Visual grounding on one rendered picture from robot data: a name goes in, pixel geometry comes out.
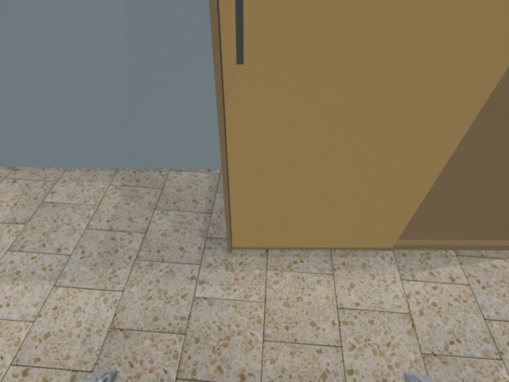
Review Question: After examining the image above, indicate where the wardrobe door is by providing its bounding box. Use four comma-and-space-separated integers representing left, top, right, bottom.
219, 0, 509, 248
398, 67, 509, 240

